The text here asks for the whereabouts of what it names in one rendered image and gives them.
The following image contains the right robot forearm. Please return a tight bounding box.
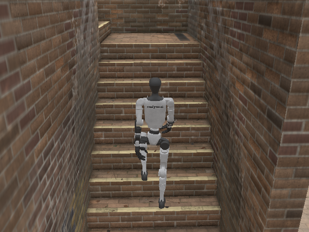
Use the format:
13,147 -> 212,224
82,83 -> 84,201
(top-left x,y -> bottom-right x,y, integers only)
167,117 -> 175,128

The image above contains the left robot forearm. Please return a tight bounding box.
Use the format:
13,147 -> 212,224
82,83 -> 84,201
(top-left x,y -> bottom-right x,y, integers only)
134,120 -> 141,146

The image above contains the robot right thigh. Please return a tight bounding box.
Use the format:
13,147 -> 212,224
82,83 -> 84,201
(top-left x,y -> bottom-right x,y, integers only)
158,137 -> 169,178

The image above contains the right robot shin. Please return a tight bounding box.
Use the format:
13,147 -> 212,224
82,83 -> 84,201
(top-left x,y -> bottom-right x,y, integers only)
159,169 -> 167,201

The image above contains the left robot hand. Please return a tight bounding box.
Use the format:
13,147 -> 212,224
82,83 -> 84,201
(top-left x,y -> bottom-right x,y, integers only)
135,146 -> 148,160

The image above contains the right robot hand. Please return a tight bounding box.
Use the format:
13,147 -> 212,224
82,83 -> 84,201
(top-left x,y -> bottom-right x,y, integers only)
160,124 -> 171,133

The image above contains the robot left upper arm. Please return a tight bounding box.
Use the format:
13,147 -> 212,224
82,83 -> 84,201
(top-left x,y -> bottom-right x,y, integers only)
136,98 -> 145,126

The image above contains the robot right upper arm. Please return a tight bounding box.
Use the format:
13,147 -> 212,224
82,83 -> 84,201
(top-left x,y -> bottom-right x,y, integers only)
165,98 -> 174,122

